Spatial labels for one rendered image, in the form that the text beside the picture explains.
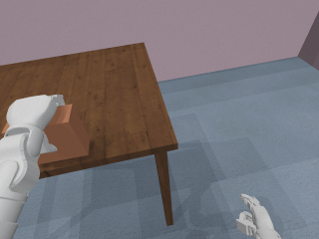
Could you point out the right robot hand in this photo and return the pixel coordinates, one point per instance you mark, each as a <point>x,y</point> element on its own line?
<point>248,223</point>

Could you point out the left robot hand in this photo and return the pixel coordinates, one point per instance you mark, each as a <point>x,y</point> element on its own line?
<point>37,111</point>

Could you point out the left robot forearm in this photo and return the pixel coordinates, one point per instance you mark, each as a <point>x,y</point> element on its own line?
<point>20,149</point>

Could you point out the right robot forearm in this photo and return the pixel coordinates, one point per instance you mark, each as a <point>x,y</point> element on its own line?
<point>266,233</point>

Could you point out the table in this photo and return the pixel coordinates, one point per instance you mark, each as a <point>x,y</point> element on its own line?
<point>117,97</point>

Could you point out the sponge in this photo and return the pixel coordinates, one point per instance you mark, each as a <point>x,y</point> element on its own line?
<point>65,131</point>

